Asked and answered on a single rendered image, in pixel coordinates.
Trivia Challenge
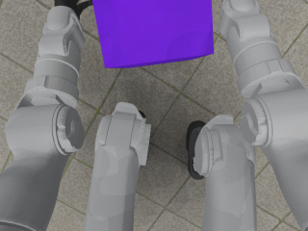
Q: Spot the left robot hand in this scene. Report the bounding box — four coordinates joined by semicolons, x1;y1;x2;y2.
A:
54;0;93;20

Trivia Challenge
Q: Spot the carton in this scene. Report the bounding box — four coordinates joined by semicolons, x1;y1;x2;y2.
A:
92;0;214;68

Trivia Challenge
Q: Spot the robot right forearm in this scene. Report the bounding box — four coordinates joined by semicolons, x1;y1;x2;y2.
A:
218;0;308;99

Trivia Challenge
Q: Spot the robot left forearm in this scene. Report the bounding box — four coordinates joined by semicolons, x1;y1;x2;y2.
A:
5;6;86;148

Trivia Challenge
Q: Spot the left robot upper arm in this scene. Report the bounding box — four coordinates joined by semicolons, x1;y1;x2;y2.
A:
0;103;86;231

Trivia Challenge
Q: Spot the right robot upper arm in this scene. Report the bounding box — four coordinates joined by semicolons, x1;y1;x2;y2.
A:
239;88;308;231

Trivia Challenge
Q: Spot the left robot shin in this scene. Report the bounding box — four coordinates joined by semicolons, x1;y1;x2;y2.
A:
94;102;143;154

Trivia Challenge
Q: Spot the robot right foot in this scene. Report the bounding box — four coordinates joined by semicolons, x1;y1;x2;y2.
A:
186;120;206;180

